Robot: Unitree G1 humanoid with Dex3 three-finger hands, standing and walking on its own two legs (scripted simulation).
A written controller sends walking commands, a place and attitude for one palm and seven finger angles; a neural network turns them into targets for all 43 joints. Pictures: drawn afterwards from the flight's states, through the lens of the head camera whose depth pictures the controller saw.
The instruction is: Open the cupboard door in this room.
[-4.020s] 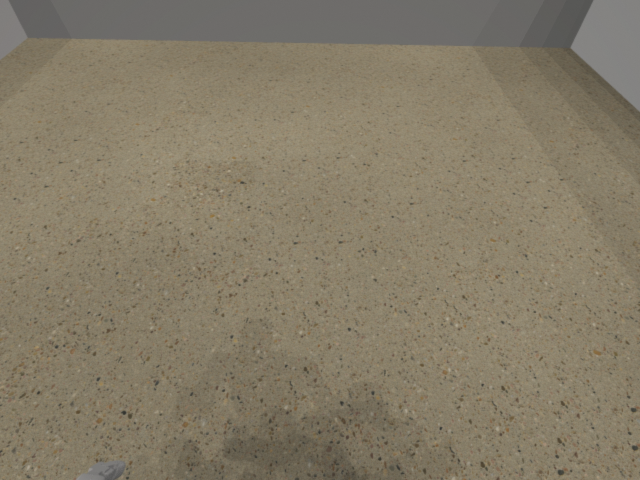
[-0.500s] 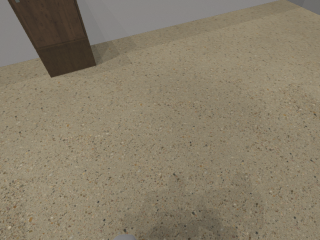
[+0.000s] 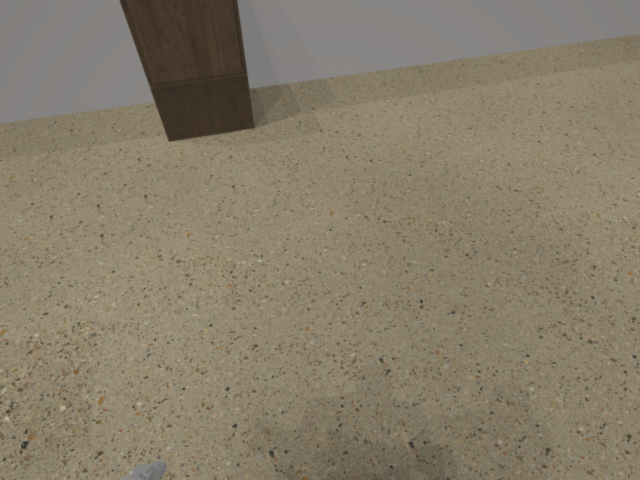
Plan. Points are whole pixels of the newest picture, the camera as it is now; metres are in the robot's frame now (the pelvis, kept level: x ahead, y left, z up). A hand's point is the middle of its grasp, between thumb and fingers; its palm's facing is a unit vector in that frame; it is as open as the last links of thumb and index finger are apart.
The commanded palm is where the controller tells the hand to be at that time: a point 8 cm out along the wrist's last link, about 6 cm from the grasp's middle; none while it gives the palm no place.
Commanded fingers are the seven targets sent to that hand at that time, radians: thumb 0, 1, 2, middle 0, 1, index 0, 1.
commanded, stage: turn or walk to find it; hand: left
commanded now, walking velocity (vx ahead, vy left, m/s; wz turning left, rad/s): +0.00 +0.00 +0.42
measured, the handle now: out of the picture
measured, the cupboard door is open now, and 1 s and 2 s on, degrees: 0 0 0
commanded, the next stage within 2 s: stand and wait in 0.60 s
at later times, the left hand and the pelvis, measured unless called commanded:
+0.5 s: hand out of the picture -0.05 +0.23 -0.19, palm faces +0.28 -0.93 -0.23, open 7.4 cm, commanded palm none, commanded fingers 0.00 0.90 0.90 -0.20 -0.30 -0.20 -0.30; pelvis -0.03 +0.02 -0.02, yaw +14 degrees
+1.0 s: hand out of the picture -0.03 +0.19 -0.16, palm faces +0.35 -0.91 -0.24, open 7.3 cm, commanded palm none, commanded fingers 0.00 0.90 0.90 -0.20 -0.30 -0.20 -0.30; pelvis -0.03 +0.00 +0.00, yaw +20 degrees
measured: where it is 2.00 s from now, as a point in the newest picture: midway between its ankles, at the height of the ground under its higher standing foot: outside the picture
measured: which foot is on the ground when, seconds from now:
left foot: down 0.00-0.06, up 0.08-0.44, down 0.46-0.92, up 0.94-1.00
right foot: up 0.00-0.04, down 0.06-0.46, up 0.48-0.88, down 0.90-1.00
